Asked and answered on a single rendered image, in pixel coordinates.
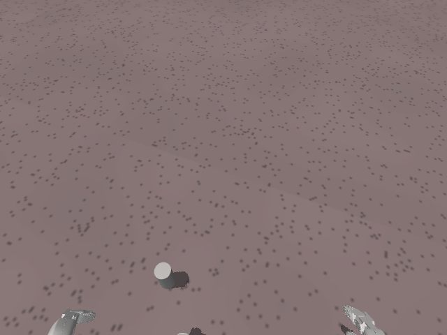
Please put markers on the can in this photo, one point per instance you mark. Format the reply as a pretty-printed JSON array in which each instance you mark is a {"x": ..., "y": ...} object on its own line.
[{"x": 164, "y": 275}]

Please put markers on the left robot hand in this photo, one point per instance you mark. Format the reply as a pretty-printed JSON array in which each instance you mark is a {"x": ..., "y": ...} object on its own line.
[{"x": 70, "y": 318}]

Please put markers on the right robot hand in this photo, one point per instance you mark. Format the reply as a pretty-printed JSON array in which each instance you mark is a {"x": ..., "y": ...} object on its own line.
[{"x": 364, "y": 323}]

